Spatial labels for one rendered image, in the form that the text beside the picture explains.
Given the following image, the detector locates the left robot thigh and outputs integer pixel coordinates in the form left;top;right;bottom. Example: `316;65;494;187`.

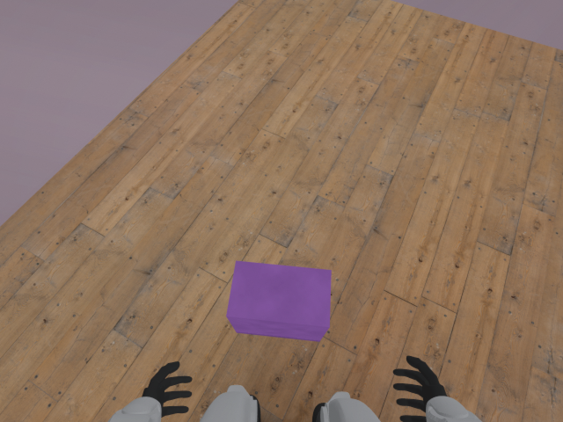
200;391;258;422

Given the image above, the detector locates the right robot forearm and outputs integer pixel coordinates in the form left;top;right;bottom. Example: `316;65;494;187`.
426;396;482;422

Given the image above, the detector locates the carton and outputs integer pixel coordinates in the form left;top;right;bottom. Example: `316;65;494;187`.
226;261;332;342

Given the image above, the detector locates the robot right hand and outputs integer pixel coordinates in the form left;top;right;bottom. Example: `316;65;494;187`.
393;356;447;422

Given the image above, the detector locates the robot left hand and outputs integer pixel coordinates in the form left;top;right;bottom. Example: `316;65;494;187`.
142;361;193;418

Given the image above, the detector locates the robot right shin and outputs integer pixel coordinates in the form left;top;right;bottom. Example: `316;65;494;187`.
328;391;350;403

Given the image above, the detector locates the left robot forearm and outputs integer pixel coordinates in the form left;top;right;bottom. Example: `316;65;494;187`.
108;397;162;422

